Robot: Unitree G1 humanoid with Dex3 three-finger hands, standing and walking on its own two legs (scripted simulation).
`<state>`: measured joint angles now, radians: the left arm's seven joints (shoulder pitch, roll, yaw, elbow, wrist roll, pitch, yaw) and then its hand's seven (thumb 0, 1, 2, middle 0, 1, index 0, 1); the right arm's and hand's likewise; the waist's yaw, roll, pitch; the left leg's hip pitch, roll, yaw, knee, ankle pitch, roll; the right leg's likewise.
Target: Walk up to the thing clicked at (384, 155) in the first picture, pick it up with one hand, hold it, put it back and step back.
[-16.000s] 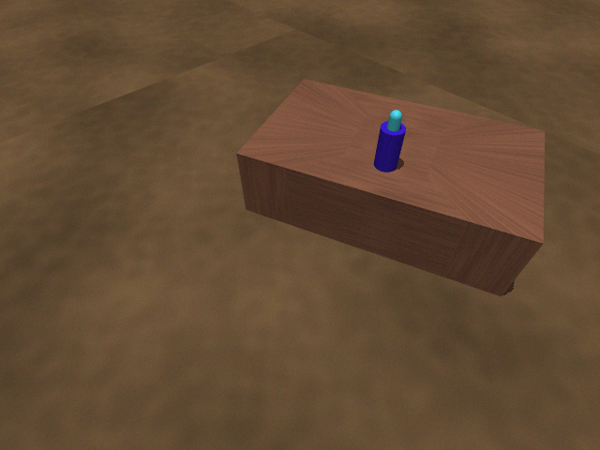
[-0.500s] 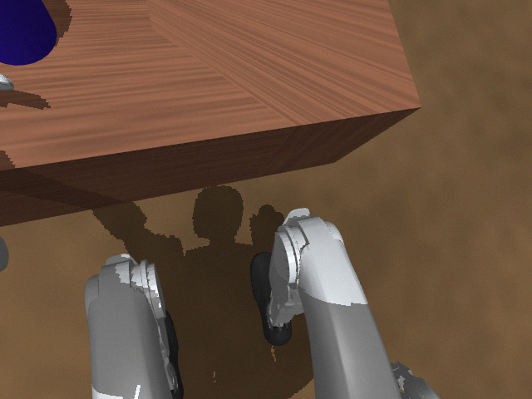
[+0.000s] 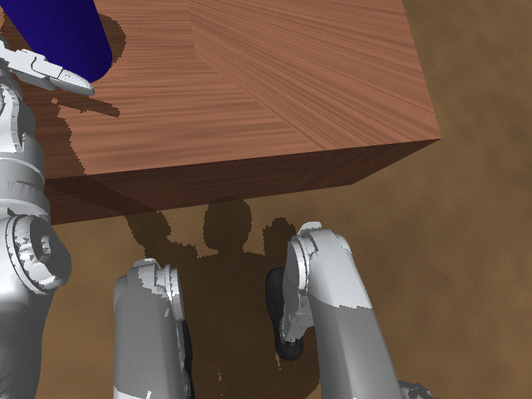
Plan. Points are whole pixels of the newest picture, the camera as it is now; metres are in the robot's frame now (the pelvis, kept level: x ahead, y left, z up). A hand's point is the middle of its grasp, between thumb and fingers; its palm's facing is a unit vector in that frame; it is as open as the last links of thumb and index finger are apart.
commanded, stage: close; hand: left
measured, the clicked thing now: out of the picture +0.61 +0.19 +0.03
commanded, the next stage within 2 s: settle in 0.84 s
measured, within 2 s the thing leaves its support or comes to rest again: leaves its support in 1.48 s
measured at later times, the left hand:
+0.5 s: hand (49, 23) +0.59 +0.19 +0.00, palm faces +0.21 -0.98 -0.01, open 16.2 cm
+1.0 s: hand (45, 19) +0.60 +0.20 +0.00, palm faces +0.22 -0.97 -0.02, open 11.6 cm
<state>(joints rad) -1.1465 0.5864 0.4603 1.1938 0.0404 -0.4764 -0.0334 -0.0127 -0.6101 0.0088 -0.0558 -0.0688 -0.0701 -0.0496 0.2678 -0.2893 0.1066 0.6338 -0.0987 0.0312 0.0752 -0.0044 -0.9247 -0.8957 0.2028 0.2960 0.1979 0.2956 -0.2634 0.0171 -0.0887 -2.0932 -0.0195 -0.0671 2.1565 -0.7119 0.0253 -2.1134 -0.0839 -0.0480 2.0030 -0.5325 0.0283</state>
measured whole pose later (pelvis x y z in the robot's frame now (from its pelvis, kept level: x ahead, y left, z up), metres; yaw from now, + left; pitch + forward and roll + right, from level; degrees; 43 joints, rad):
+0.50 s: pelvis +0.00 -0.01 -0.01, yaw +1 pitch +37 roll -5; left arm -1.18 0.58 0.45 1.25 0.04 -0.51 -0.02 -0.01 -0.60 0.16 -0.33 -0.28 -0.34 -0.27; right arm 0.22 -0.30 0.09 0.65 -0.11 0.03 0.08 0.00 -0.93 -0.90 0.20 0.30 0.20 0.30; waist -0.26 0.02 -0.08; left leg -2.10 -0.02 -0.07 2.17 -0.72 0.00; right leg -2.14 -0.08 -0.05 2.04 -0.54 0.01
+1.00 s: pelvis +0.00 -0.01 -0.02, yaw +0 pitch +36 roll -6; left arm -1.23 0.63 0.44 1.30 0.07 -0.52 0.02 -0.01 -0.33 0.63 -0.66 -0.69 -0.66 -0.68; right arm 0.24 -0.29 0.12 0.66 -0.12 0.05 0.08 0.00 -0.91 -0.89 0.20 0.30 0.20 0.30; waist -0.28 0.02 -0.07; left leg -2.14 -0.02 -0.07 2.20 -0.70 0.02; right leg -2.16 -0.08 -0.05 2.05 -0.52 0.02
